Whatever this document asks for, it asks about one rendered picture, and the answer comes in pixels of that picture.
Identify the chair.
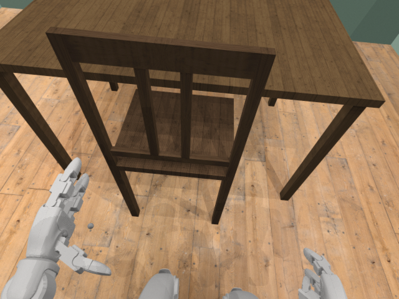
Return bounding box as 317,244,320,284
46,27,276,225

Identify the robot right hand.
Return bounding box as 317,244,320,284
298,248,348,299

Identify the robot left forearm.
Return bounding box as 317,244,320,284
0,257,60,299

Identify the table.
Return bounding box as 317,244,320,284
0,0,385,201

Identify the robot left thigh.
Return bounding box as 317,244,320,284
138,273,179,299

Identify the robot left shin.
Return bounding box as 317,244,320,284
158,268,171,274

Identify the robot left hand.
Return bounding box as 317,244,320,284
26,157,112,276

